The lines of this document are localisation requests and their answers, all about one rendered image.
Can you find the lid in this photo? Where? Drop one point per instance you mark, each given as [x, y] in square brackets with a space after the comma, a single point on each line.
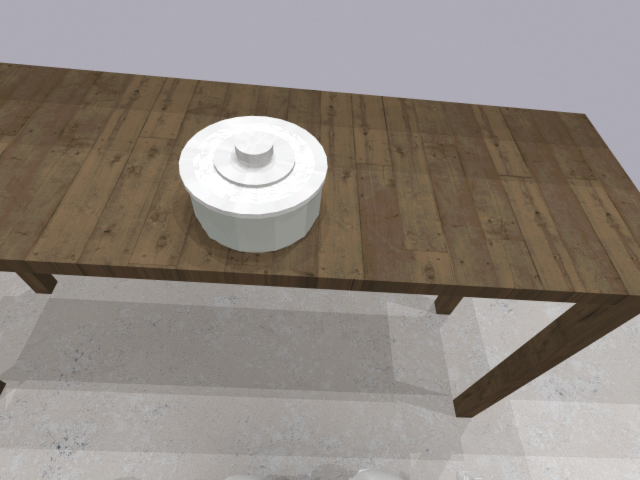
[216, 178]

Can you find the table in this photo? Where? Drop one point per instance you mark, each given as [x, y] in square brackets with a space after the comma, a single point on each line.
[420, 197]

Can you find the pot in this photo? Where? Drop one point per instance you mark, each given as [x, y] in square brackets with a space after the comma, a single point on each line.
[258, 235]

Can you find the knob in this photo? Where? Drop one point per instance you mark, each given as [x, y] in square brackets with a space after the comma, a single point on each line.
[254, 146]

